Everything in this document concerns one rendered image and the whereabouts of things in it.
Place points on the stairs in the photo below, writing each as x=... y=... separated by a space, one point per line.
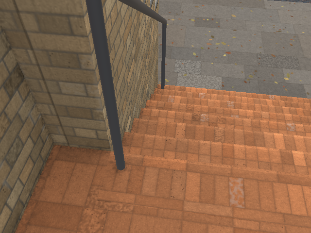
x=244 y=129

